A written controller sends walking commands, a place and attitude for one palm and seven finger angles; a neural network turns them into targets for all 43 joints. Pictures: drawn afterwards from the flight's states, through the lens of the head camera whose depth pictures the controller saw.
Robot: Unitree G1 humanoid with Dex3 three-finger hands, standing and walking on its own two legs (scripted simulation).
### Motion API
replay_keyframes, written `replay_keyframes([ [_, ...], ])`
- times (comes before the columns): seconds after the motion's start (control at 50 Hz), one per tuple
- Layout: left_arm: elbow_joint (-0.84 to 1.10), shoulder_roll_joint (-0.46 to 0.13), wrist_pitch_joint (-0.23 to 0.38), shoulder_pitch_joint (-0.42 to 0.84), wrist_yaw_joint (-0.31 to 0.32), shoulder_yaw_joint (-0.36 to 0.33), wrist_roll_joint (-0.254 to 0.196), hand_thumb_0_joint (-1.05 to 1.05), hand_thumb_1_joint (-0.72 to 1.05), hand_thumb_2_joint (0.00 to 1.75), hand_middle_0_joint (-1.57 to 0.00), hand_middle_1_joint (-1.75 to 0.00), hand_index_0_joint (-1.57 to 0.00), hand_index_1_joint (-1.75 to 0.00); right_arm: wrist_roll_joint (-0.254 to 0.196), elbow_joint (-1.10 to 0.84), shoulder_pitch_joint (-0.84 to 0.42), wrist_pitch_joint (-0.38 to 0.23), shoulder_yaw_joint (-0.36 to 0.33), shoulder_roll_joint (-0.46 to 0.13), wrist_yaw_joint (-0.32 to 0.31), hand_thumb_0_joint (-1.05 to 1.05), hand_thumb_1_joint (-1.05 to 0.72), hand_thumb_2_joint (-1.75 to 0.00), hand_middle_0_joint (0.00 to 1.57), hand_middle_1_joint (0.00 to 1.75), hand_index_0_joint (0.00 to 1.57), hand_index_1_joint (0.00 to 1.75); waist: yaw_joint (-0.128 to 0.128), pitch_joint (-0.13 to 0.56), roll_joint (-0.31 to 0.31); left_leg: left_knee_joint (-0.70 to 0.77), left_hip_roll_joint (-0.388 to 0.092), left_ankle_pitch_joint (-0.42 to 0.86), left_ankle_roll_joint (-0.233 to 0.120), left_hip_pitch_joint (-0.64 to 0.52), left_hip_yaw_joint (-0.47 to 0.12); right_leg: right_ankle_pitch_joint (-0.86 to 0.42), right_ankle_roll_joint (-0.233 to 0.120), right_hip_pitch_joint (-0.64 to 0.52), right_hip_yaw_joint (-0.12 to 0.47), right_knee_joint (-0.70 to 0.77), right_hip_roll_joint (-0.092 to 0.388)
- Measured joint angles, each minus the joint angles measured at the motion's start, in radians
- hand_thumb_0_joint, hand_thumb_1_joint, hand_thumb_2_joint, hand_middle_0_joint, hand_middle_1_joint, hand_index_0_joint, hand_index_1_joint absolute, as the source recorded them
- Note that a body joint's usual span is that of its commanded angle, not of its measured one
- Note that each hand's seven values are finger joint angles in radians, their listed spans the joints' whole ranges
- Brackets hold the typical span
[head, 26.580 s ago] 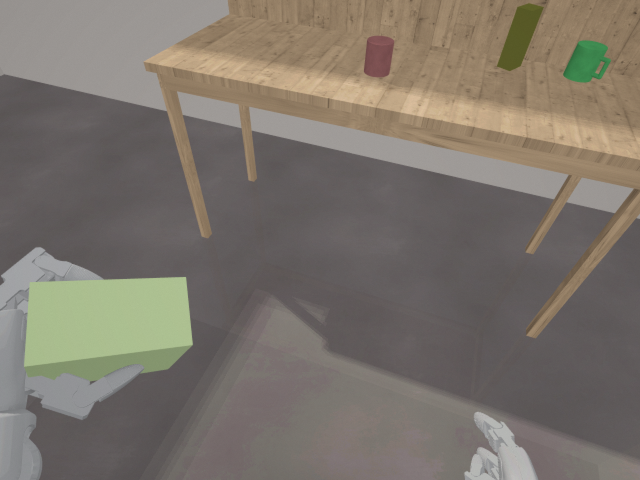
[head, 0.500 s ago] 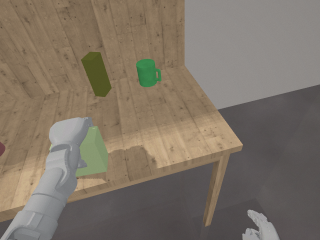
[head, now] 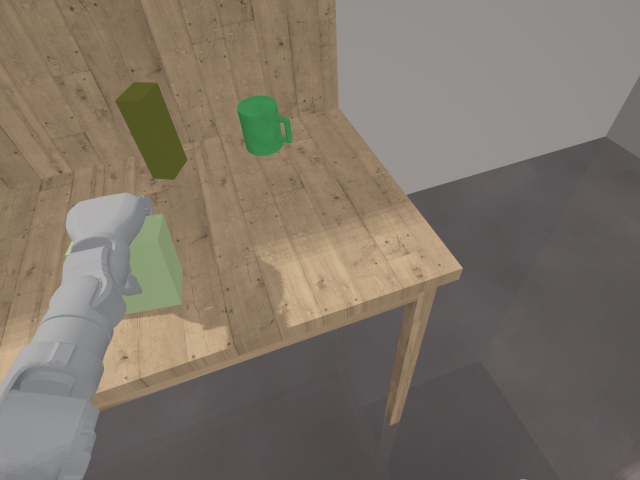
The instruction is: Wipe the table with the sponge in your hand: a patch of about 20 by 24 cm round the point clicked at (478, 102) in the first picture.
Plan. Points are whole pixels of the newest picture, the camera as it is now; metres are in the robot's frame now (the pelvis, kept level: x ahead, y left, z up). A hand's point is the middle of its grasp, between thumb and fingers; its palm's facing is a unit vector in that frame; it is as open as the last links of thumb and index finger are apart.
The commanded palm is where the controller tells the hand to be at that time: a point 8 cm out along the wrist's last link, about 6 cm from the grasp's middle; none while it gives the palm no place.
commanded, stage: wipe forward along the middle lane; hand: left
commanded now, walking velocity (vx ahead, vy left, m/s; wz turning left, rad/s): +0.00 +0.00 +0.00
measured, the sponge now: (136, 276) +0.38 +0.30 +0.04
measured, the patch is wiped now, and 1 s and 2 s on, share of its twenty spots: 1.00 1.00 1.00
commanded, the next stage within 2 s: slide back across to the first lane in 0.68 s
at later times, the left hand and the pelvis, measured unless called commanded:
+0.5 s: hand (122, 222) +0.44 +0.32 +0.09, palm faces -0.13 +0.00 -0.99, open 10.3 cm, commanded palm +0.44 +0.32 +0.13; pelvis +0.01 +0.01 +0.00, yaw +0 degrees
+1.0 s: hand (114, 204) +0.48 +0.35 +0.09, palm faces -0.10 -0.02 -0.99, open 10.3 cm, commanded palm +0.45 +0.36 +0.15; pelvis +0.03 +0.04 +0.00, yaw -2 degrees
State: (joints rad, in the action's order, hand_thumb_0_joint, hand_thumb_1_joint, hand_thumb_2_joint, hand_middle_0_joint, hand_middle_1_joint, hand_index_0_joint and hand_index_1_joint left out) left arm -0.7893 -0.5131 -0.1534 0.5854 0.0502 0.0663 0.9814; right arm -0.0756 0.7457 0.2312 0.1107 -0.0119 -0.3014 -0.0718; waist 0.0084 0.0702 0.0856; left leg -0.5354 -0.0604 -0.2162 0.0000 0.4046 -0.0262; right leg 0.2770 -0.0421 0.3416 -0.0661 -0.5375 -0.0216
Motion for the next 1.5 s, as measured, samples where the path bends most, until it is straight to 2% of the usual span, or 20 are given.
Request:
replay_keyframes([
  [0.14,-0.079,-0.022,0.022,0.049,0.007,-0.017,0.016,0.0,-0.54,1.02,-0.7,-1.29,-0.76,-1.29,0.001,0.001,0.016,0.004,-0.003,0.001,0.007,0.01,-0.91,-0.89,0.2,0.3,0.2,0.3,-0.018,0.007,-0.002,-0.009,-0.004,-0.004,0.003,0.024,0.001,-0.003,0.001,0.021,0.003,0.002,-0.004],
  [0.28,-0.135,-0.031,0.046,0.094,0.013,-0.024,0.024,0.0,-0.55,1.02,-0.71,-1.28,-0.76,-1.29,0.003,0.002,0.021,0.001,-0.004,0.003,0.013,0.01,-0.91,-0.89,0.2,0.3,0.2,0.3,-0.024,0.012,-0.001,-0.019,-0.001,-0.008,0.004,0.049,0.0,-0.001,0.006,0.041,0.003,-0.002,-0.002],
  [0.42,-0.203,-0.051,0.044,0.163,0.031,-0.031,0.037,0.0,-0.55,1.02,-0.71,-1.28,-0.76,-1.29,0.004,0.001,0.013,-0.002,0.004,0.009,0.017,0.01,-0.91,-0.89,0.2,0.3,0.2,0.3,-0.038,0.013,-0.01,-0.032,0.001,-0.012,0.005,0.078,-0.002,-0.001,0.011,0.066,0.003,-0.006,0.0],
  [0.62,-0.279,-0.101,0.048,0.25,0.0,-0.048,0.063,0.0,-0.55,1.02,-0.71,-1.28,-0.77,-1.29,0.01,-0.005,0.033,-0.006,0.007,0.004,0.017,0.01,-0.9,-0.89,0.2,0.3,0.2,0.3,-0.069,0.01,-0.025,-0.044,0.001,-0.021,0.011,0.113,0.006,-0.005,0.023,0.094,0.012,0.004,0.001],
  [0.82,-0.282,-0.12,0.064,0.256,0.004,-0.076,0.073,0.0,-0.55,1.02,-0.71,-1.28,-0.77,-1.29,0.017,0.01,0.077,0.01,-0.009,-0.001,0.026,0.01,-0.91,-0.89,0.2,0.3,0.2,0.3,-0.077,0.023,-0.029,-0.05,0.008,-0.038,0.006,0.123,0.027,-0.006,0.042,0.099,0.032,0.022,0.01],
  [1.1,-0.192,-0.11,0.052,0.177,0.02,-0.12,0.067,0.01,-0.55,1.02,-0.71,-1.28,-0.76,-1.29,0.011,-0.003,0.052,0.015,0.0,0.028,0.041,0.01,-0.9,-0.89,0.2,0.3,0.2,0.3,-0.067,0.015,-0.036,-0.012,0.028,-0.042,-0.014,0.055,0.05,-0.012,0.06,0.032,0.053,0.068,0.031],
  [1.22,-0.143,-0.134,0.039,0.119,-0.018,-0.125,0.057,0.01,-0.54,1.02,-0.7,-1.29,-0.75,-1.3,0.007,-0.027,0.03,0.017,0.002,0.024,0.042,0.01,-0.9,-0.89,0.2,0.3,0.2,0.3,-0.052,0.013,-0.034,0.004,0.033,-0.045,-0.018,0.021,0.049,-0.011,0.062,-0.007,0.051,0.091,0.035],
  [1.38,-0.026,-0.146,0.076,0.03,-0.062,-0.133,0.032,0.01,-0.54,1.02,-0.69,-1.29,-0.75,-1.3,0.006,-0.045,0.006,0.026,-0.006,0.005,0.035,0.01,-0.9,-0.89,0.2,0.3,0.2,0.3,-0.017,0.002,-0.036,0.009,0.04,-0.052,-0.017,-0.008,0.032,-0.003,0.06,-0.047,0.033,0.106,0.04],
  [1.5,-0.007,-0.162,0.104,0.02,-0.079,-0.144,0.035,0.01,-0.54,1.02,-0.69,-1.29,-0.74,-1.3,0.01,-0.05,-0.019,0.033,-0.007,-0.001,0.031,0.01,-0.9,-0.89,0.2,0.3,0.2,0.3,-0.005,-0.008,-0.04,0.008,0.041,-0.051,-0.014,-0.008,0.021,0.0,0.057,-0.051,0.023,0.104,0.04],
])
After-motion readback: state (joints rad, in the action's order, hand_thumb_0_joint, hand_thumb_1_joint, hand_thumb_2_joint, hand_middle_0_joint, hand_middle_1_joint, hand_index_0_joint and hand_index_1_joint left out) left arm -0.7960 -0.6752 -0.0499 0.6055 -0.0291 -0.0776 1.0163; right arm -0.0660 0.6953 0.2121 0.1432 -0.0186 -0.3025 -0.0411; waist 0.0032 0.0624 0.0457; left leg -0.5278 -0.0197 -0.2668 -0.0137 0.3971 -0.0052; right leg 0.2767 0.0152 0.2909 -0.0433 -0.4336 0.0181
